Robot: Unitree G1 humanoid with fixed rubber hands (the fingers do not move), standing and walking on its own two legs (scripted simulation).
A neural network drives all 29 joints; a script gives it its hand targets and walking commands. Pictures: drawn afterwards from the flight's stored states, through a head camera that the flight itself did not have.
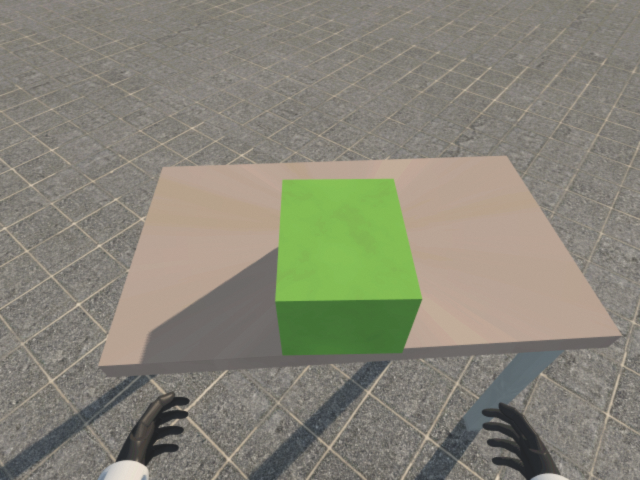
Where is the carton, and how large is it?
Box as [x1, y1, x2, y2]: [275, 179, 421, 354]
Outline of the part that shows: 282,180 275,297 282,354 401,352 419,306 421,295 393,179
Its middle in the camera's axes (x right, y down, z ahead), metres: +0.04 +0.05 +0.65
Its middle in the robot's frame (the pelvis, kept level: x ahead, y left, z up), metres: +0.45 -0.02 -0.04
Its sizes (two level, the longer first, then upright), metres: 0.247 0.194 0.160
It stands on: a table, 0.63 m high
